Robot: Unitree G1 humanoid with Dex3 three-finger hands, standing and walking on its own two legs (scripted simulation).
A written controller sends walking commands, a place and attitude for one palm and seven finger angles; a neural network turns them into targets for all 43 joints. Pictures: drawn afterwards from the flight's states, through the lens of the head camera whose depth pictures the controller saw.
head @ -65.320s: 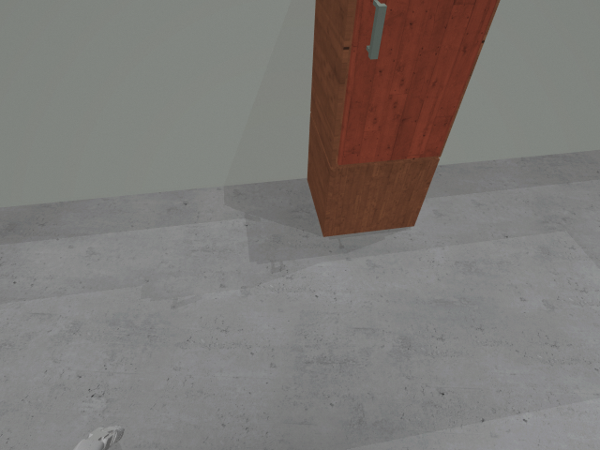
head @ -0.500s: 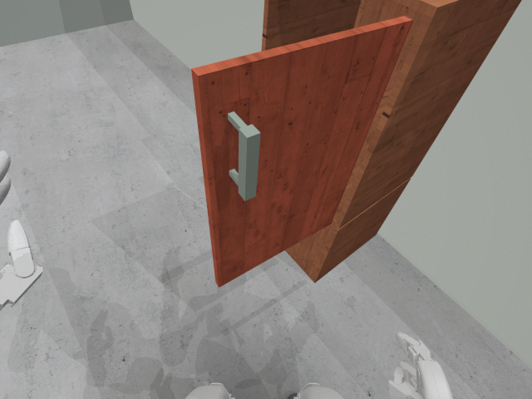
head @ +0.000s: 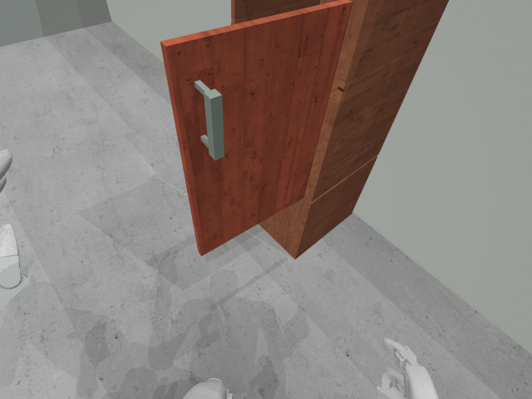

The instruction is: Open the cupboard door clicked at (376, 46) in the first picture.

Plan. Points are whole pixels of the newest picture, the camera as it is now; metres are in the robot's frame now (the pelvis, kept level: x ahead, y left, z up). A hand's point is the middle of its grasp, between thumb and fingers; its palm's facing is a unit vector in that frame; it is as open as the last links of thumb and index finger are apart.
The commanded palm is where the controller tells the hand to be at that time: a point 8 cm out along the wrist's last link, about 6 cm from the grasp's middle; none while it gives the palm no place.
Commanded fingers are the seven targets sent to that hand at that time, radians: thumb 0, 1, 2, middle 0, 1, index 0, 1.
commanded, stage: stop stepping back and stand still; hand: left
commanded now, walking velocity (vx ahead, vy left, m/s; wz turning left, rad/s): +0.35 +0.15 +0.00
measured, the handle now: (208, 121) +0.52 +0.15 +0.12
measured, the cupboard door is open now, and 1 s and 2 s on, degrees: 85 85 85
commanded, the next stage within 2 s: let the arm hang, fingers relaxed in 0.86 s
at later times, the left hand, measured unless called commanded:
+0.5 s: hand out of the picture +0.11 +0.28 +0.19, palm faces +0.51 -0.72 -0.47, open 7.4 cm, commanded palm +0.07 +0.30 +0.18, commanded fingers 0.00 0.90 0.90 -0.20 -0.30 -0.20 -0.30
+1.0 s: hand out of the picture +0.12 +0.32 +0.13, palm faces +0.39 -0.78 -0.49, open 7.4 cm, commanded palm none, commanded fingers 0.00 0.90 0.90 -0.20 -0.30 -0.20 -0.30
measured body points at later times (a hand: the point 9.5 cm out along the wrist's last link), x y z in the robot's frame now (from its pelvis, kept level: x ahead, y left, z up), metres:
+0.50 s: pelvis -0.06 +0.00 +0.01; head -0.08 -0.01 +0.46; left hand +0.08 +0.31 +0.21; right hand +0.08 -0.24 -0.09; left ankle -0.06 +0.13 -0.67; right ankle -0.08 -0.09 -0.73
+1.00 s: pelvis -0.08 +0.04 +0.00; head -0.07 +0.04 +0.45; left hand +0.09 +0.36 +0.16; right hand +0.11 -0.17 -0.09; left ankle -0.06 +0.15 -0.73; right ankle -0.08 -0.09 -0.73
